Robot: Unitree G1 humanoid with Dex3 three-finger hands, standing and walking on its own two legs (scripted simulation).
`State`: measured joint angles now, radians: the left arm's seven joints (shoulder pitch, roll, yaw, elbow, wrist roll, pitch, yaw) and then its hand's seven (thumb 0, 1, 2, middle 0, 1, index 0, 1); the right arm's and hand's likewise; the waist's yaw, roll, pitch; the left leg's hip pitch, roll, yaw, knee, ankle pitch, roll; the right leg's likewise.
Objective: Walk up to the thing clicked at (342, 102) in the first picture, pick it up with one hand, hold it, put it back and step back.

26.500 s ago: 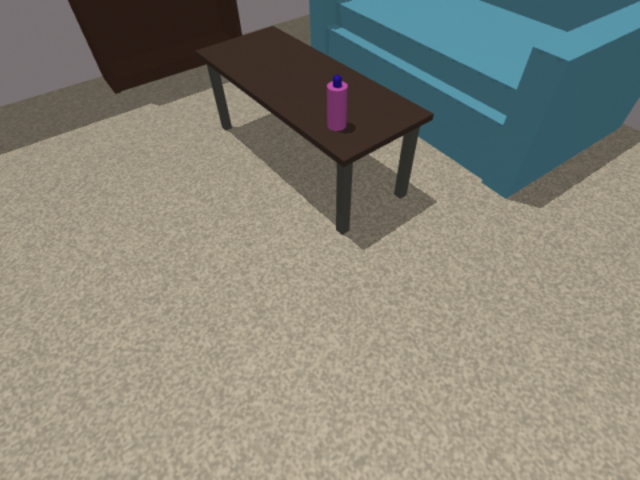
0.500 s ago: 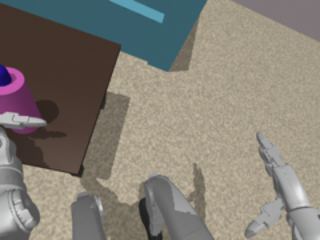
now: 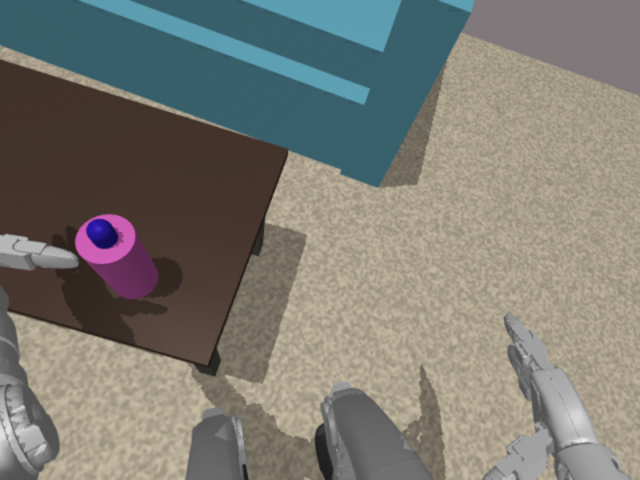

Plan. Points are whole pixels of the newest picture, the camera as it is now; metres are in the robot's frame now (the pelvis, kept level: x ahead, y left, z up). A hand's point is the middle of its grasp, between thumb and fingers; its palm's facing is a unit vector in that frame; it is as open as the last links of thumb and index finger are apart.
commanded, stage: home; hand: left
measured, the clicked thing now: (118, 255) +0.46 +0.21 -0.12
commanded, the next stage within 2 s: none
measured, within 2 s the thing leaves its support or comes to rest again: neither
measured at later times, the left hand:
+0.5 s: hand out of the picture +0.36 +0.28 +0.04, palm faces +0.26 -0.91 -0.33, open 17.2 cm
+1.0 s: hand (135, 468) +0.19 +0.16 +0.02, palm faces +0.15 -0.96 -0.23, open 17.5 cm
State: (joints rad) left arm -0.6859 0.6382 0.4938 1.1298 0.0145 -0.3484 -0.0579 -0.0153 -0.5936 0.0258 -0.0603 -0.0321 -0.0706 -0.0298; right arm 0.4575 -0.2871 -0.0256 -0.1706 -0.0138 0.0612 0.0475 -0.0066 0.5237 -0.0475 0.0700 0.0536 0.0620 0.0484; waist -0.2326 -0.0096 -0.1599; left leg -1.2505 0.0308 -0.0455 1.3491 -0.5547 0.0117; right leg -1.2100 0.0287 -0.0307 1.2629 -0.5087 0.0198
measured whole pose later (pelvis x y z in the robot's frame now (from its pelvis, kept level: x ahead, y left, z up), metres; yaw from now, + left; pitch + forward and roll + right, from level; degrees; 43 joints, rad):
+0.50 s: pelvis +0.04 +0.00 +0.07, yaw +1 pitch +15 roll -2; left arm -0.24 0.41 0.24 0.73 0.00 0.00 0.06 -0.01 -0.49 0.09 -0.06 -0.07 -0.06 -0.07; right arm 0.43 -0.24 0.05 0.06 0.05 0.14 0.00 0.00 -0.58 -0.72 0.18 0.25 0.18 0.25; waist -0.06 0.00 -0.17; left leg -0.77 0.02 -0.01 0.98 -0.47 0.01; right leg -0.75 0.01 0.00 0.93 -0.44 0.01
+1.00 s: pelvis +0.04 -0.02 +0.08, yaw +3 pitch +10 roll +0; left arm 0.47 0.20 -0.03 0.10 -0.04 0.05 0.09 -0.01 -0.55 0.05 -0.06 -0.05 -0.06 -0.05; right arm 0.45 -0.21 0.01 0.05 0.04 0.12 -0.09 0.01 -0.86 -0.88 0.20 0.30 0.20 0.29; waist 0.01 0.00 -0.13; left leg -0.65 0.00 -0.01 0.95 -0.47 -0.01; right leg -0.65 0.00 0.00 0.96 -0.48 0.00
